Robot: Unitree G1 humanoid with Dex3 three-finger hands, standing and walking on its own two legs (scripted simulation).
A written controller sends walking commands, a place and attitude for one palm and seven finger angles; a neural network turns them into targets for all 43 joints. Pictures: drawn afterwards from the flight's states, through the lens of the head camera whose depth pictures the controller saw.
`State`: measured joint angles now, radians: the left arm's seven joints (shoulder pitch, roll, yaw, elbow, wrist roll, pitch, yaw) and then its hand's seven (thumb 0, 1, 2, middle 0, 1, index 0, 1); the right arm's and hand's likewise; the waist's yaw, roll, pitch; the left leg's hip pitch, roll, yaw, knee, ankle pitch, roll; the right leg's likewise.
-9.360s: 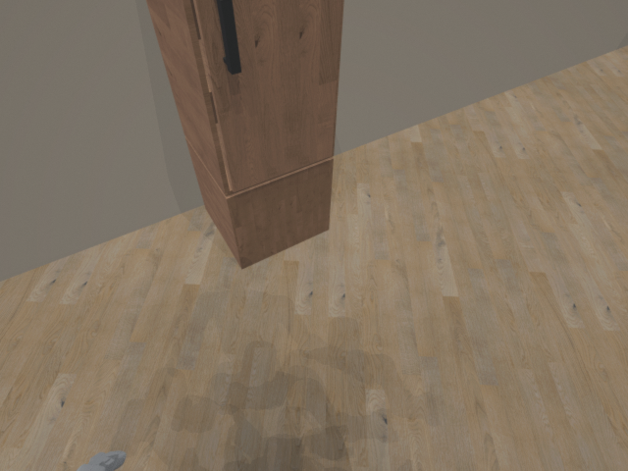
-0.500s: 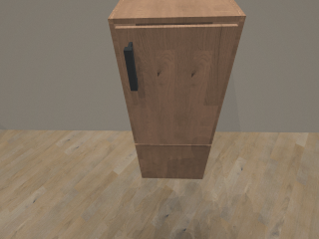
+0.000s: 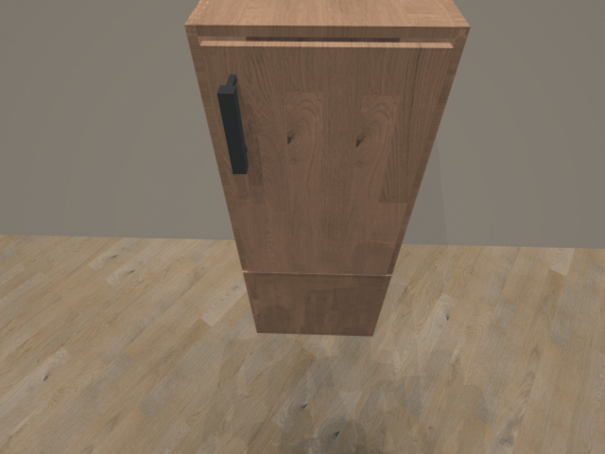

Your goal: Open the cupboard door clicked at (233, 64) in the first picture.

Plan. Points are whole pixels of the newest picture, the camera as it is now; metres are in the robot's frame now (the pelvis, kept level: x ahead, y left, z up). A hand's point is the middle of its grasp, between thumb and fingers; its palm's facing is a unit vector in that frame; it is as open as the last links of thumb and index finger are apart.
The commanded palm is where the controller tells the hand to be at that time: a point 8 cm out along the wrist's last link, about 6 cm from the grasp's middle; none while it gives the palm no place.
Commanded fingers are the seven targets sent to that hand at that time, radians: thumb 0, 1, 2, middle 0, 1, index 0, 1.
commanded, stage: look again from close up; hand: left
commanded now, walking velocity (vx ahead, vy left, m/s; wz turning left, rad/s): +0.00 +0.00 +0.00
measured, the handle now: (236, 125) +0.58 +0.14 +0.13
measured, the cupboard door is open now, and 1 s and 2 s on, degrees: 0 0 0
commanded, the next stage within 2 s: raise the hand with hooked fingers in 0.18 s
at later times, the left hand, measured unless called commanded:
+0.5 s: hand (172, 375) +0.21 +0.18 +0.00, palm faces +0.23 -0.97 -0.03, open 7.7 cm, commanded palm +0.13 +0.23 -0.04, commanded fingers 0.00 0.62 0.78 -0.22 -0.48 -0.22 -0.48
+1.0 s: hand (138, 374) +0.21 +0.22 +0.02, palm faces +0.00 -1.00 -0.04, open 10.4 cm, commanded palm +0.17 +0.27 +0.03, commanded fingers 0.00 0.04 0.53 -0.26 -0.86 -0.26 -0.86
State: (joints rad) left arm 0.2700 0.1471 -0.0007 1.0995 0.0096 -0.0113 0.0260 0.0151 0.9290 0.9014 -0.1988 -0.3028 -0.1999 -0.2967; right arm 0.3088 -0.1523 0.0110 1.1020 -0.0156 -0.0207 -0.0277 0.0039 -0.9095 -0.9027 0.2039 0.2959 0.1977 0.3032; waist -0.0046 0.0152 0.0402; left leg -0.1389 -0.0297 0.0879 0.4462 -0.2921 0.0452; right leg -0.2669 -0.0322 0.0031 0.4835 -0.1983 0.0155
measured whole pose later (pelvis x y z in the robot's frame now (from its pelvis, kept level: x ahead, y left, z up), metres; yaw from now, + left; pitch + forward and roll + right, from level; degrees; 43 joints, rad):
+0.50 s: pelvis +0.01 -0.02 -0.02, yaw +3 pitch +5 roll +1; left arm 0.36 0.15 0.15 0.17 -0.21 -0.32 -0.09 0.01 0.83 0.86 -0.20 -0.36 -0.20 -0.35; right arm 0.26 -0.24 -0.04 0.73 0.00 -0.27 -0.03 0.01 -0.91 -0.90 0.21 0.30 0.20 0.30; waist -0.02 0.00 -0.07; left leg -0.36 -0.02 0.03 0.67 -0.39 0.02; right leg -0.46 -0.04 -0.05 0.69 -0.31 -0.01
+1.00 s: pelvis -0.01 -0.02 -0.05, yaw +4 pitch +9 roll -2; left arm 0.26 0.34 0.31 0.07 -0.37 -0.25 -0.46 0.01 0.26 0.63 -0.24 -0.72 -0.25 -0.71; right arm 0.26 -0.21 0.07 0.55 0.03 -0.23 -0.05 0.01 -0.90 -0.90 0.21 0.30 0.20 0.30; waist 0.01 0.03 -0.07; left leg -0.61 0.02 -0.03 0.97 -0.51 0.01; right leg -0.66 -0.01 -0.11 0.89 -0.39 -0.02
